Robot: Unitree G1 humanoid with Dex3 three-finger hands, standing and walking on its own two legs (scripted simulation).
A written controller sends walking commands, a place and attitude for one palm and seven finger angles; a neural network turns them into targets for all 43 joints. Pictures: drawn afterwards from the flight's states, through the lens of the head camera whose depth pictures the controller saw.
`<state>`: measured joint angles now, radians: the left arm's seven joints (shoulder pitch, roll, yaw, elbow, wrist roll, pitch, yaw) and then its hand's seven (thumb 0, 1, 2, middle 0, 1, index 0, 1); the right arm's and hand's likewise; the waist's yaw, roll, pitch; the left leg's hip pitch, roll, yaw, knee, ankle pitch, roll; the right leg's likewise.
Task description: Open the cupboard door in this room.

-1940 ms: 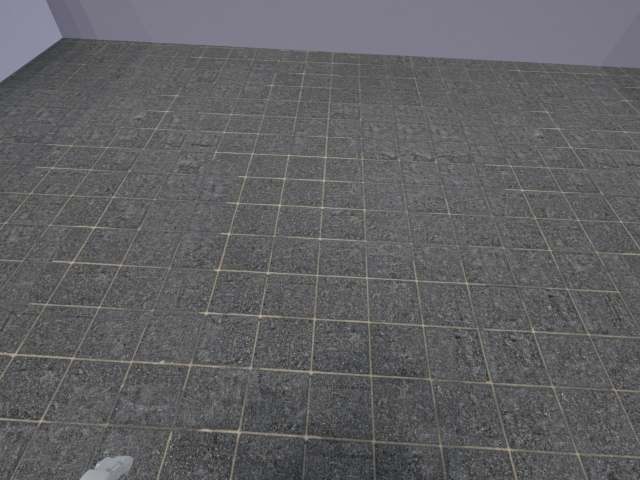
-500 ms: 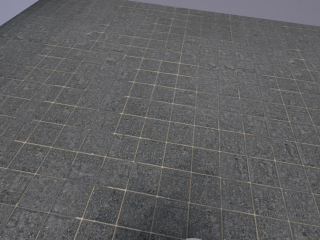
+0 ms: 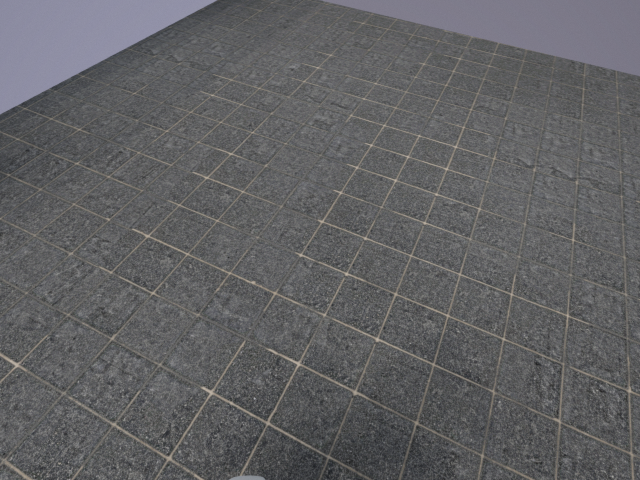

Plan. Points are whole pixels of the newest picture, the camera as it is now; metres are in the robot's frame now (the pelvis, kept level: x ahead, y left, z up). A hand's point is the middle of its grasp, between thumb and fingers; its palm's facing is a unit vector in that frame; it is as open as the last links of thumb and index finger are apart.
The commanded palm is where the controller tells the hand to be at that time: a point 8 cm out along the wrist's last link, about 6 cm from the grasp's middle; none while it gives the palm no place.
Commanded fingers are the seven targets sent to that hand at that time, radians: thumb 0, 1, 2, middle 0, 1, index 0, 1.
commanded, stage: turn or walk to find it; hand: left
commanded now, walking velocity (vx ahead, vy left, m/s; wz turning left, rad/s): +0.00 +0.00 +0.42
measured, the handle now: out of the picture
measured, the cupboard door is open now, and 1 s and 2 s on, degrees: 0 0 0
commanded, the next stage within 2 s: stand and wait in 1.58 s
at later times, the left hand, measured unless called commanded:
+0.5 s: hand out of the picture +0.04 +0.22 -0.15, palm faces +0.20 -0.94 -0.27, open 7.4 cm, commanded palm none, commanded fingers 0.00 0.90 0.90 -0.20 -0.30 -0.20 -0.30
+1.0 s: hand out of the picture -0.12 +0.20 -0.18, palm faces +0.47 -0.85 -0.22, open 7.4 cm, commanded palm none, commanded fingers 0.00 0.90 0.90 -0.20 -0.30 -0.20 -0.30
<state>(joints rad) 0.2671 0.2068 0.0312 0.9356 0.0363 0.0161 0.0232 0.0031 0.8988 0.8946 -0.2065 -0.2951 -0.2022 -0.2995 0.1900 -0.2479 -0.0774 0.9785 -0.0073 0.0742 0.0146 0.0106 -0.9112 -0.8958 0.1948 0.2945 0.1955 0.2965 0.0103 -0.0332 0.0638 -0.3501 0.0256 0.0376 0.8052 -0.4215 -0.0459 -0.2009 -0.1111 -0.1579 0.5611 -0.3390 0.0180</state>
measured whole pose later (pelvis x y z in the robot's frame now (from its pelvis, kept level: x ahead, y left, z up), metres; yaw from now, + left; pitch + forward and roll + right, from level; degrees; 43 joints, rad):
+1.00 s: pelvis -0.06 +0.01 -0.01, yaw +26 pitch +0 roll +0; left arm 0.28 0.22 0.06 0.97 0.03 0.03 0.02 0.00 0.90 0.89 -0.21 -0.30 -0.20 -0.30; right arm 0.18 -0.22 -0.07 0.98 -0.01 0.05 0.01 0.01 -0.91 -0.90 0.20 0.29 0.20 0.30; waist 0.02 -0.05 0.07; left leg -0.25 0.02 0.08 0.59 -0.32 -0.02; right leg -0.27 -0.16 -0.25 0.65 -0.34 0.02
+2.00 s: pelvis -0.10 -0.01 +0.00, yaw +42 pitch -2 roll +0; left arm 0.31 0.21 0.03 1.08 0.01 0.05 0.03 0.00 0.91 0.89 -0.20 -0.29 -0.20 -0.30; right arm 0.18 -0.14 -0.02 1.05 -0.01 0.01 -0.02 0.01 -0.91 -0.90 0.20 0.29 0.20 0.30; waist 0.05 -0.07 0.04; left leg -0.16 0.01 0.07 0.51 -0.32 0.01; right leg -0.27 -0.09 -0.09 0.69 -0.44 0.03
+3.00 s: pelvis -0.13 -0.03 +0.00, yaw +51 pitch +0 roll -1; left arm 0.19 0.19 0.06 1.03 0.02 0.06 0.03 0.00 0.90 0.89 -0.20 -0.29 -0.20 -0.30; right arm 0.27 -0.16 -0.05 1.03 -0.02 0.02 -0.01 0.01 -0.91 -0.90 0.20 0.29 0.20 0.30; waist -0.02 -0.03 0.06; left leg -0.34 -0.04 -0.05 0.61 -0.27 0.03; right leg -0.35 -0.06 -0.09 0.85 -0.48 0.03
